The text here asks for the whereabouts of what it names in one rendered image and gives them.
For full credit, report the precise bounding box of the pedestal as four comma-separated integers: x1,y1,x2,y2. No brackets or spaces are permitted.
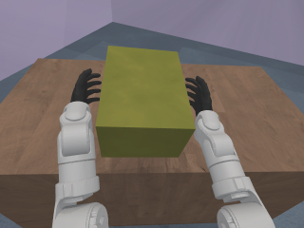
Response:
0,58,304,228

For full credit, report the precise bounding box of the left robot forearm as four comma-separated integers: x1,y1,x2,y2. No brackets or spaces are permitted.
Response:
51,101,100,228

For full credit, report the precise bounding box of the robot left hand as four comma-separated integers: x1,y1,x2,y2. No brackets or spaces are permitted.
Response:
70,68,102,105

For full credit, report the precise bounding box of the carton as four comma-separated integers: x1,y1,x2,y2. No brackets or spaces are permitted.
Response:
95,46,196,158

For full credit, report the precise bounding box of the right robot upper arm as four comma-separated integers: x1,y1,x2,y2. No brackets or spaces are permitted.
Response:
217,201,275,228

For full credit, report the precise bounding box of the right robot forearm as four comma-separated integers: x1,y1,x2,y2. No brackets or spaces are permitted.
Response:
194,110,276,228

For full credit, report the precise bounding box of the left robot upper arm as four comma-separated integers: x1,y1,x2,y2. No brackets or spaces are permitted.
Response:
53,202,109,228

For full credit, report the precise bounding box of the robot right hand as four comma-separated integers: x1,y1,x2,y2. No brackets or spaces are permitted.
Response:
185,76,213,116

